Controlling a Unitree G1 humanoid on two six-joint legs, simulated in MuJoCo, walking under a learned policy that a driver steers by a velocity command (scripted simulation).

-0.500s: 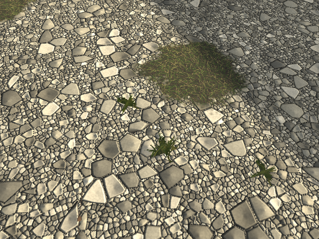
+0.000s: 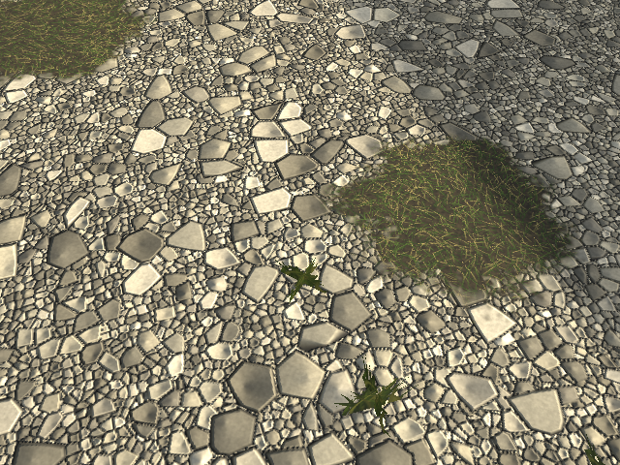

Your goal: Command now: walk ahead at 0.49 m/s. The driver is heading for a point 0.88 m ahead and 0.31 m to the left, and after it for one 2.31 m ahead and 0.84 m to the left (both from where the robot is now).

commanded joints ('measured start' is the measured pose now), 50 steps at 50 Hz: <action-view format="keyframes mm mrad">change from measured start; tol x32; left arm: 1 -14 164 28 -51 -11 -12 13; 50 -378 160 73 -158 -25 78 54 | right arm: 1 -62 -25 5 -57 3 -5 11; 12 371 -229 -58 17 -7 -13 41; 50 371 -61 -41 101 -8 125 7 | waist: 1 -14 -79 55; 12 -173 226 -382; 50 -198 -83 -39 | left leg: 1 100 -39 45 -168 139 -9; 9 367 -121 84 -333 -29 77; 12 1078 251 -690 -522 -234 319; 21 479 50 5 -567 668 214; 37 313 -150 53 -316 -195 24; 43 173 -139 35 229 -609 -6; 50 658 -197 186 -265 -301 82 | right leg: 1 -114 -248 123 -120 137 -150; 9 79 -292 106 210 432 -74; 13 -680 -86 161 1117 -365 16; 30 -262 -136 75 298 98 44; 33 24 -248 177 263 661 -48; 41 60 -421 312 209 527 -173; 45 -139 -459 332 -10 -299 -146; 50 -458 -280 -25 184 -479 10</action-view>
